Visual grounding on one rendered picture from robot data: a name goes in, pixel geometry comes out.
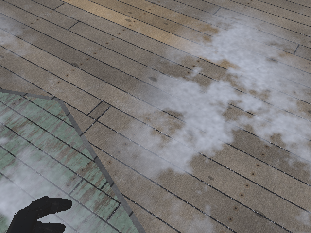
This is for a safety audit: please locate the left robot hand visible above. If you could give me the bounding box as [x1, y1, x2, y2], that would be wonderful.
[6, 196, 73, 233]

